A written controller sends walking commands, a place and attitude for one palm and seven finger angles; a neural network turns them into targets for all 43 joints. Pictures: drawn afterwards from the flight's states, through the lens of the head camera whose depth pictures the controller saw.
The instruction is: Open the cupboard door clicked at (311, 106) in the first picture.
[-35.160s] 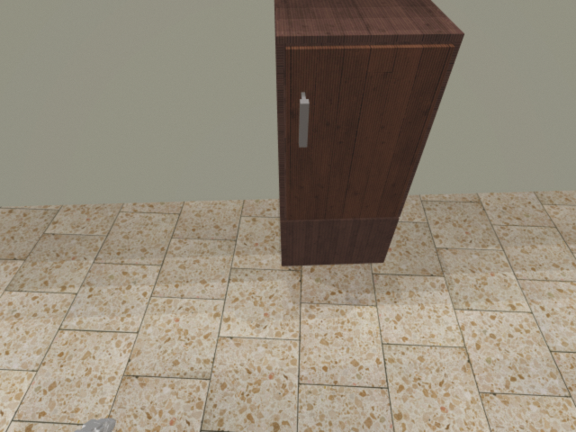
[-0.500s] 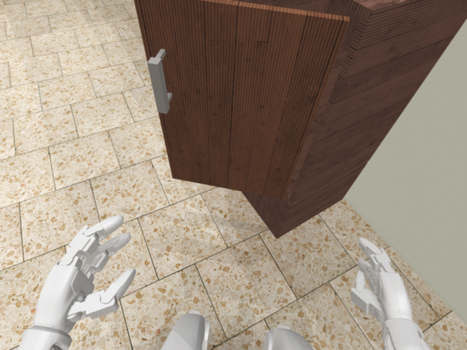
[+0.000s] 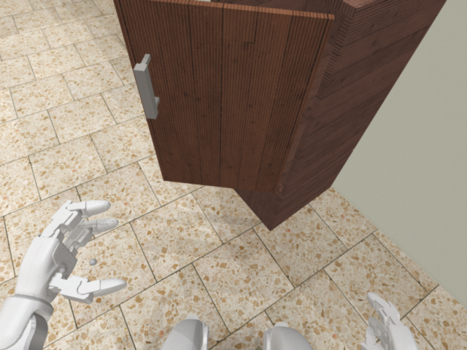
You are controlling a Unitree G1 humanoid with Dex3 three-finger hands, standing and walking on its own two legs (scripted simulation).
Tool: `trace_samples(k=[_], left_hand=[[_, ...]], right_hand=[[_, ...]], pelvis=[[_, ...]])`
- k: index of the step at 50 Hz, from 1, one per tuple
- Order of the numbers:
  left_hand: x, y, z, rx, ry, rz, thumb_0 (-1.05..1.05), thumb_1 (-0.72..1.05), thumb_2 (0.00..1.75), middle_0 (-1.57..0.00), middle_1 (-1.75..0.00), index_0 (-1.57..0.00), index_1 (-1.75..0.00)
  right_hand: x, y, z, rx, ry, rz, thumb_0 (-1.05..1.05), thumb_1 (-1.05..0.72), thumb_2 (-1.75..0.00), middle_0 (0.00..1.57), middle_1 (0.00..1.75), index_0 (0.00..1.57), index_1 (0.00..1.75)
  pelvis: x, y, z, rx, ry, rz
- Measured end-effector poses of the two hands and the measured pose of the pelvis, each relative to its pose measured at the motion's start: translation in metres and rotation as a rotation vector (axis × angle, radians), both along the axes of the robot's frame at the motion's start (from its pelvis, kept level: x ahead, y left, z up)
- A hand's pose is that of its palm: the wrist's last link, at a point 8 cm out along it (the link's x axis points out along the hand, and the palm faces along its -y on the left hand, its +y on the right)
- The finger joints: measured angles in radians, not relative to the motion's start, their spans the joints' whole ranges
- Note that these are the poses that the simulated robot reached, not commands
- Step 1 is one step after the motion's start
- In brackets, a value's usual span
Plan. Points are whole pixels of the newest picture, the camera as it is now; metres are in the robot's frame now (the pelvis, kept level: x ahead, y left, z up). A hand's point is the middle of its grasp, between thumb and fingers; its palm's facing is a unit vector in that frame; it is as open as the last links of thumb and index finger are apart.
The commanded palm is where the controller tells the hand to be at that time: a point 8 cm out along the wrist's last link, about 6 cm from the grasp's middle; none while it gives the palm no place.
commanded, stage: raise the hand with hooked fingers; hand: left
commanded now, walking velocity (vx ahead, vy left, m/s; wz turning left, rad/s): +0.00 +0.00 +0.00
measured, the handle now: (149, 87) +0.62 +0.22 +0.06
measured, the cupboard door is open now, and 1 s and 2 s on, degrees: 47 47 47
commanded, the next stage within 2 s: move the hooked fingers beside the handle in 1.08 s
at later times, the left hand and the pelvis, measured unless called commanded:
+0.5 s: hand (62, 227) +0.28 +0.27 +0.07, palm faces -0.04 -1.00 -0.06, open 13.9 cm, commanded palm +0.26 +0.32 +0.07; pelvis +0.01 +0.01 +0.01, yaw +0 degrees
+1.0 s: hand (75, 213) +0.30 +0.26 +0.07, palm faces -0.06 -1.00 -0.04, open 14.0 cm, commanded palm +0.28 +0.31 +0.07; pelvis +0.02 +0.00 +0.02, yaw +0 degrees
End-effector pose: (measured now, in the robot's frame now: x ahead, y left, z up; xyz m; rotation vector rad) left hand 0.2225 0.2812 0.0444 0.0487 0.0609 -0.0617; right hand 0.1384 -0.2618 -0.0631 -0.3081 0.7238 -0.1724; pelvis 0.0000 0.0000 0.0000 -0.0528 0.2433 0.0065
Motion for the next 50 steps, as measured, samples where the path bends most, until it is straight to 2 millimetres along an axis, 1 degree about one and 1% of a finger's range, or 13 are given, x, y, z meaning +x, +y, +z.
trace_samples(k=[4, 10, 14, 18, 23, 30, 36, 42, 50], left_hand=[[0.005, 0.008, 0.003, 0.000, -0.009, 0.004, 0.00, -0.18, 0.44, -0.28, -1.00, -0.28, -1.00], [0.013, 0.020, 0.014, 0.010, -0.022, 0.015, 0.00, -0.32, 0.38, -0.29, -1.09, -0.29, -1.09], [0.018, 0.029, 0.018, 0.014, -0.014, 0.021, 0.00, -0.41, 0.35, -0.30, -1.14, -0.29, -1.14], [0.025, 0.037, 0.022, 0.016, -0.007, 0.025, 0.00, -0.46, 0.32, -0.30, -1.17, -0.30, -1.17], [0.035, 0.045, 0.026, 0.011, -0.010, 0.022, -0.01, -0.48, 0.31, -0.30, -1.19, -0.30, -1.19], [0.050, 0.052, 0.029, 0.004, -0.003, 0.017, -0.01, -0.50, 0.31, -0.30, -1.20, -0.30, -1.20], [0.060, 0.049, 0.029, -0.010, 0.000, 0.001, -0.01, -0.50, 0.31, -0.30, -1.20, -0.30, -1.20], [0.063, 0.040, 0.024, -0.009, 0.010, -0.006, -0.01, -0.50, 0.30, -0.30, -1.20, -0.30, -1.20], [0.063, 0.038, 0.026, -0.007, -0.002, 0.007, -0.01, -0.50, 0.30, -0.30, -1.20, -0.30, -1.20]], right_hand=[[0.016, 0.008, 0.011, -0.006, -0.042, 0.028, 0.01, -0.91, -0.89, 0.20, 0.30, 0.20, 0.30], [0.037, 0.028, 0.019, 0.025, -0.084, 0.083, 0.01, -0.91, -0.89, 0.20, 0.30, 0.20, 0.30], [0.043, 0.040, 0.019, 0.049, -0.084, 0.110, 0.01, -0.91, -0.89, 0.20, 0.30, 0.20, 0.30], [0.043, 0.044, 0.016, 0.060, -0.064, 0.120, 0.01, -0.90, -0.89, 0.21, 0.30, 0.20, 0.30], [0.035, 0.040, 0.012, 0.056, -0.026, 0.107, 0.01, -0.90, -0.89, 0.21, 0.30, 0.20, 0.30], [0.020, 0.022, 0.010, 0.026, 0.028, 0.064, 0.01, -0.90, -0.89, 0.21, 0.30, 0.20, 0.30], [0.010, 0.008, 0.012, 0.009, 0.052, 0.032, 0.01, -0.90, -0.89, 0.21, 0.30, 0.20, 0.30], [0.009, 0.003, 0.013, 0.009, 0.054, 0.019, 0.01, -0.91, -0.89, 0.20, 0.30, 0.20, 0.30], [0.017, 0.007, 0.010, 0.029, 0.044, 0.031, 0.01, -0.91, -0.89, 0.20, 0.30, 0.20, 0.30]], pelvis=[[0.001, 0.004, 0.003, -0.004, -0.008, 0.003], [0.004, 0.007, 0.007, -0.010, -0.016, 0.009], [0.006, 0.008, 0.009, -0.013, -0.018, 0.013], [0.007, 0.008, 0.011, -0.013, -0.018, 0.014], [0.009, 0.006, 0.012, -0.012, -0.016, 0.013], [0.010, 0.003, 0.014, -0.009, -0.011, 0.006], [0.013, 0.000, 0.016, -0.005, -0.003, -0.001], [0.015, -0.002, 0.016, -0.001, 0.001, -0.006], [0.017, -0.005, 0.016, 0.001, 0.004, -0.006]])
